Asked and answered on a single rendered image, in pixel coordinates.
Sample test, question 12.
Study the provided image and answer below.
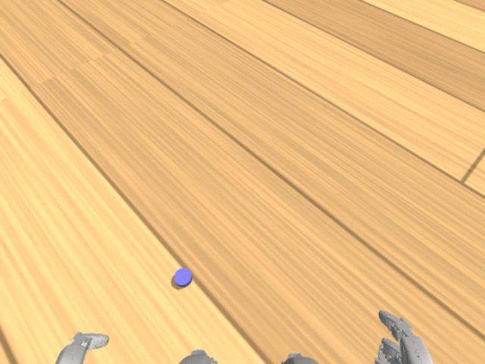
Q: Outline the right robot hand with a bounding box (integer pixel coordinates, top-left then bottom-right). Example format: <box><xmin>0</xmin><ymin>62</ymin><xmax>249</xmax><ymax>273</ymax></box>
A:
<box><xmin>374</xmin><ymin>310</ymin><xmax>434</xmax><ymax>364</ymax></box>

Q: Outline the tin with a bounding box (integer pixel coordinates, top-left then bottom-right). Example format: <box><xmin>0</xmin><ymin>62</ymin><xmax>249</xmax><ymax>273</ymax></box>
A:
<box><xmin>174</xmin><ymin>268</ymin><xmax>192</xmax><ymax>287</ymax></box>

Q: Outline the left robot hand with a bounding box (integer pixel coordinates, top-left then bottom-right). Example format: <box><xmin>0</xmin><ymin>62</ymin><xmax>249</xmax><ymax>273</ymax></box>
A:
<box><xmin>55</xmin><ymin>332</ymin><xmax>109</xmax><ymax>364</ymax></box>

